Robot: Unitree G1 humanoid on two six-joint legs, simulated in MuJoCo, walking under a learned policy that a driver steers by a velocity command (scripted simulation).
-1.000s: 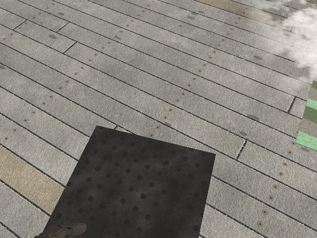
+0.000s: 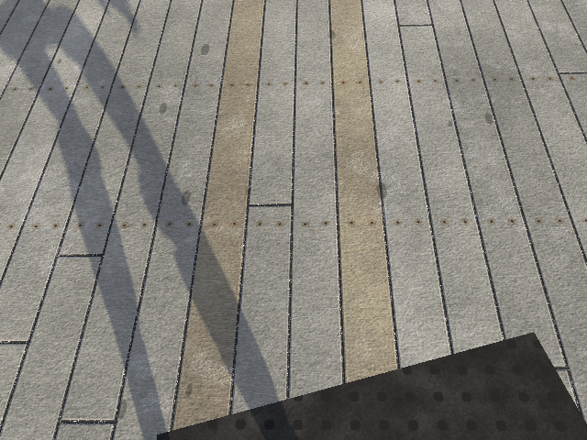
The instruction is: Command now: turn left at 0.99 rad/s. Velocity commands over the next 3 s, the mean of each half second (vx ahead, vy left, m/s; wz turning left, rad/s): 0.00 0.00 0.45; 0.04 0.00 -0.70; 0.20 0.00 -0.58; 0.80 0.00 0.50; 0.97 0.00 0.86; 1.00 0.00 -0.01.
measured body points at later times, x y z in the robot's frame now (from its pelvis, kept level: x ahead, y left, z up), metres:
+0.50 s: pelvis +0.01 +0.06 -0.01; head +0.03 +0.07 +0.44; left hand +0.07 +0.36 -0.12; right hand +0.25 -0.14 -0.08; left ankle -0.01 +0.15 -0.74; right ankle +0.04 -0.08 -0.71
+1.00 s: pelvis +0.03 +0.02 +0.00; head +0.07 -0.02 +0.45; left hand +0.23 +0.29 -0.06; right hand +0.17 -0.29 -0.09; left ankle +0.10 +0.18 -0.70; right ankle +0.00 -0.06 -0.74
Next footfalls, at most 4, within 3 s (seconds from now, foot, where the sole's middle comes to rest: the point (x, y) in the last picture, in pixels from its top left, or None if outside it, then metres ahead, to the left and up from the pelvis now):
0.18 left None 0.03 0.16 -0.78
0.66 right None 0.04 -0.06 -0.78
1.12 left None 0.18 0.12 -0.78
1.50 right None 0.09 -0.13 -0.78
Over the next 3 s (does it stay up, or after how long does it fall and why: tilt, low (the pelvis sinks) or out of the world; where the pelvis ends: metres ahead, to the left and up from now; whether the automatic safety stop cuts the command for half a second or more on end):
stays up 1.30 -0.06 0.00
